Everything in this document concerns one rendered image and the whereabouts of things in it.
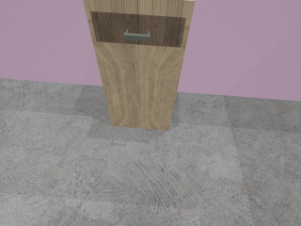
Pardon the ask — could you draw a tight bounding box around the cabinet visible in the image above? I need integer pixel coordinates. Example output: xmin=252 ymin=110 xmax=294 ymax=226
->
xmin=83 ymin=0 xmax=196 ymax=131

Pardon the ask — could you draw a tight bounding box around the drawer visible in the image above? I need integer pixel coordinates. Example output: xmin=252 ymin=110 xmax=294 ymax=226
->
xmin=91 ymin=11 xmax=186 ymax=48

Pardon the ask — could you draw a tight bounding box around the handle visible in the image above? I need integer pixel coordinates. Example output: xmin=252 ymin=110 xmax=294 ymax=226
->
xmin=123 ymin=29 xmax=151 ymax=41

